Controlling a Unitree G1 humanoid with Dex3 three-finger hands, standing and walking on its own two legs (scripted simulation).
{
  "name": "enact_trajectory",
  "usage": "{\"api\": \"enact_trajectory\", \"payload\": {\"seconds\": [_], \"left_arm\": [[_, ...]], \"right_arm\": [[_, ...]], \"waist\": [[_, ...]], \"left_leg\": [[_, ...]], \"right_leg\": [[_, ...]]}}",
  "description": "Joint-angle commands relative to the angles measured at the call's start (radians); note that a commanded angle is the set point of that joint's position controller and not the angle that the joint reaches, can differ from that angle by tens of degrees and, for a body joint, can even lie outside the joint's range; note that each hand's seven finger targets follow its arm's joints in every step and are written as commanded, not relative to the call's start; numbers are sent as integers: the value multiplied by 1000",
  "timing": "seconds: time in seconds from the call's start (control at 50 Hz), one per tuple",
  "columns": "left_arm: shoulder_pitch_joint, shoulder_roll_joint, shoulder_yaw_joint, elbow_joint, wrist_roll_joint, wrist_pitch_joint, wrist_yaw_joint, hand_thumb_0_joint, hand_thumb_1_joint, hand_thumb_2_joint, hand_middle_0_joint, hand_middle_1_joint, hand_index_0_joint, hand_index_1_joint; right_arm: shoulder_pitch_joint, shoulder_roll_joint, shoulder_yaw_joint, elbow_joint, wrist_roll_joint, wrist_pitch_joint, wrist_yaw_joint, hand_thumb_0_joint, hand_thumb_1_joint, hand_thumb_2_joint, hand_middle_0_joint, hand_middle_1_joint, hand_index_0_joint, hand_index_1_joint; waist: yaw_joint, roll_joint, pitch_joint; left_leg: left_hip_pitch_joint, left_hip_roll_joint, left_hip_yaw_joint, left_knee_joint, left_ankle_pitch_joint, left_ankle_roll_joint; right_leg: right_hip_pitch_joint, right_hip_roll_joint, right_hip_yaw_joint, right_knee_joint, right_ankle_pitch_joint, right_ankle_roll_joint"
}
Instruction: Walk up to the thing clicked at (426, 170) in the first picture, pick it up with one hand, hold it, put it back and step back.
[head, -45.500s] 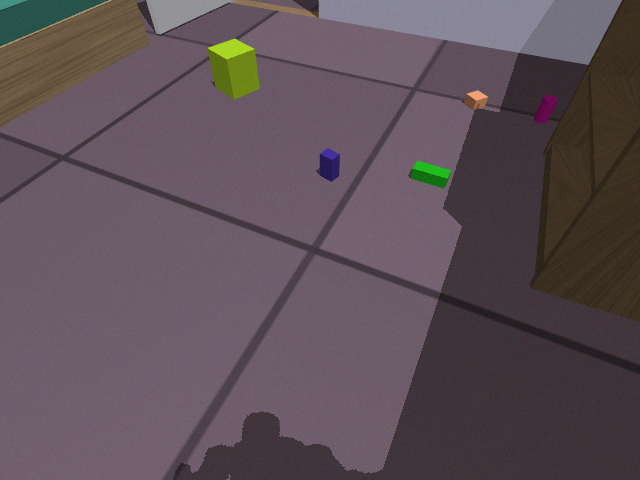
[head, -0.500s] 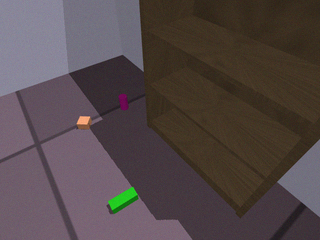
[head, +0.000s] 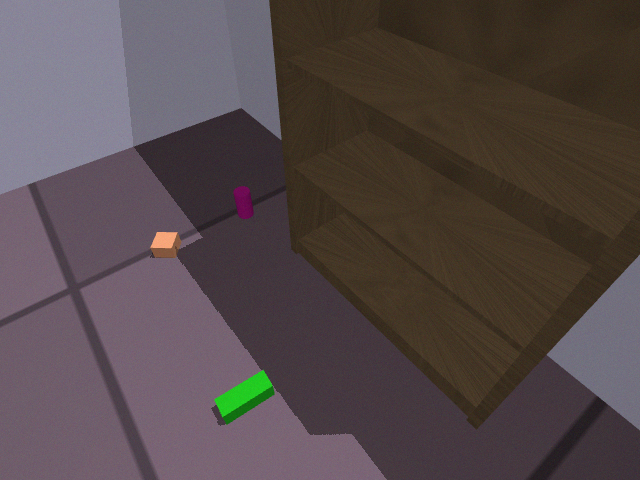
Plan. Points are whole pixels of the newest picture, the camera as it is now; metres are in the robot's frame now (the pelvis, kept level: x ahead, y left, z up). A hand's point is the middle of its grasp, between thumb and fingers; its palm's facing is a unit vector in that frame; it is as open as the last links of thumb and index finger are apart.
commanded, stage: stand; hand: left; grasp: from above
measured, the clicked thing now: (245, 396) +0.51 +0.24 -0.75
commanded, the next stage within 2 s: step back in 1.36 s
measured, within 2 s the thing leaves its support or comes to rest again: neither
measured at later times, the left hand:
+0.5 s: hand out of the picture +0.09 +0.24 -0.15, palm faces -0.01 -0.94 -0.33, open 7.4 cm
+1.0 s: hand out of the picture +0.10 +0.23 -0.16, palm faces -0.03 -0.94 -0.33, open 7.4 cm
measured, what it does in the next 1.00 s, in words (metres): stands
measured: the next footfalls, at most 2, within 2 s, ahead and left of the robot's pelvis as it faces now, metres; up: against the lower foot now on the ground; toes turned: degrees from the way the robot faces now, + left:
none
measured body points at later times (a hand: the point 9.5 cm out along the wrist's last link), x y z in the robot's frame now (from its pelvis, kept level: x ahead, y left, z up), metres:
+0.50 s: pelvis +0.02 +0.00 +0.00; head +0.02 -0.01 +0.45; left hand +0.09 +0.28 -0.13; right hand +0.08 -0.29 -0.14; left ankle +0.03 +0.12 -0.75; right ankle +0.02 -0.13 -0.75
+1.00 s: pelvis +0.02 -0.01 +0.00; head +0.03 -0.01 +0.45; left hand +0.10 +0.28 -0.13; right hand +0.09 -0.31 -0.14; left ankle +0.03 +0.12 -0.75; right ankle +0.02 -0.13 -0.75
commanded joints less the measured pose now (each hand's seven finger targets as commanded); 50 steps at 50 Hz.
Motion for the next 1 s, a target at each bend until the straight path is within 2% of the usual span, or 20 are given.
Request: {"api": "enact_trajectory", "payload": {"seconds": [0.0,0.02,0.1,0.16,0.2,0.22,0.24,0.3,0.36,0.46,0.48,0.56,0.68,0.72,0.84,0.92,0.98], "left_arm": [[-50,199,36,-56,-5,-32,15,0,900,900,-200,-300,-200,-301],[-45,202,36,-52,-6,-31,14,0,900,900,-200,-300,-200,-301],[-57,201,36,-49,-9,-29,12,0,900,900,-200,-300,-200,-301],[-52,195,35,-42,-9,-28,11,0,900,900,-200,-300,-200,-301],[-56,195,33,-39,-10,-26,10,0,900,900,-200,-300,-200,-301],[-60,199,34,-37,-11,-24,9,0,900,900,-200,-300,-200,-301],[-65,198,35,-41,-9,-26,10,0,900,900,-200,-300,-200,-301],[-74,202,36,-38,-10,-27,10,0,900,900,-200,-300,-200,-301],[-79,199,35,-37,-11,-24,8,0,900,900,-200,-300,-200,-301],[-79,204,34,-40,-11,-29,8,0,900,900,-200,-300,-200,-301],[-92,210,36,-40,-12,-30,8,0,900,900,-200,-300,-200,-301],[-100,208,34,-46,-14,-28,7,0,900,900,-200,-300,-200,-301],[-106,222,35,-46,-13,-32,6,0,900,900,-200,-300,-200,-301],[-101,220,33,-47,-13,-34,6,0,900,900,-200,-300,-200,-301],[-105,229,33,-46,-13,-32,3,0,900,900,-200,-300,-200,-300],[-105,228,31,-49,-15,-34,2,0,900,900,-200,-300,-200,-300],[-103,232,32,-46,-17,-32,2,0,900,900,-200,-300,-200,-300]], "right_arm": [[-40,-183,-28,-58,0,-24,-12,0,-900,-900,200,300,200,300],[-37,-179,-24,-54,2,-23,-12,0,-900,-900,200,300,200,300],[-39,-189,-20,-48,3,-27,-15,0,-900,-900,200,300,200,300],[-52,-188,-17,-48,4,-30,-19,0,-900,-900,200,300,200,300],[-44,-194,-15,-43,6,-31,-19,0,-900,-900,200,300,200,300],[-39,-191,-13,-38,6,-30,-19,0,-900,-900,200,300,200,300],[-49,-199,-15,-42,5,-31,-19,0,-900,-900,200,300,200,300],[-54,-193,-12,-42,4,-30,-19,0,-900,-900,200,300,200,300],[-54,-197,-12,-35,4,-29,-20,0,-900,-900,200,300,200,300],[-72,-201,-13,-39,6,-33,-17,0,-900,-900,200,300,200,300],[-65,-202,-12,-35,6,-32,-18,0,-900,-900,200,300,200,300],[-86,-205,-13,-37,4,-32,-17,0,-900,-900,200,300,200,300],[-80,-206,-13,-36,6,-29,-13,0,-900,-900,200,300,200,300],[-89,-207,-13,-40,8,-29,-12,0,-900,-900,200,300,200,300],[-82,-206,-10,-34,8,-28,-12,0,-900,-900,200,300,200,300],[-81,-216,-11,-34,8,-30,-12,0,-900,-900,200,300,200,300],[-84,-212,-8,-34,8,-31,-12,0,-900,-900,200,300,200,300]], "waist": [[-1,-12,-48],[1,-18,-35],[2,5,-55],[8,-3,-76],[3,-2,-56],[3,-8,-49],[4,-7,-58],[3,-33,-60],[3,-26,-56],[5,-34,-73],[-2,-36,-72],[4,-9,-78],[-5,-17,-75],[-3,-13,-86],[-5,-21,-71],[-4,-7,-94],[-1,-12,-82]], "left_leg": [[-10,100,-102,-84,-25,26],[-26,97,-104,-91,-43,24],[-13,106,-104,-101,2,24],[25,112,-96,-90,90,22],[18,114,-98,-99,81,20],[1,109,-96,-108,39,18],[16,114,-97,-100,78,21],[34,116,-94,-99,106,18],[13,113,-94,-109,70,14],[47,121,-88,-93,146,15],[38,120,-85,-97,124,16],[40,121,-83,-98,130,12],[39,121,-80,-104,92,11],[50,124,-79,-95,122,13],[32,122,-81,-114,65,8],[49,128,-79,-101,112,13],[47,127,-81,-112,117,7]], "right_leg": [[-10,-90,108,-98,-33,-33],[-14,-85,104,-101,-48,-31],[14,-87,101,-85,24,-35],[18,-88,96,-73,80,-37],[9,-83,91,-80,62,-34],[9,-81,92,-84,45,-32],[18,-88,95,-82,74,-33],[6,-88,96,-85,75,-32],[15,-86,94,-93,57,-32],[19,-91,93,-91,122,-31],[24,-92,98,-96,115,-30],[22,-91,94,-95,118,-32],[20,-90,99,-103,84,-34],[24,-96,100,-100,122,-34],[13,-91,104,-108,65,-36],[33,-94,106,-100,123,-40],[24,-92,102,-92,117,-41]]}}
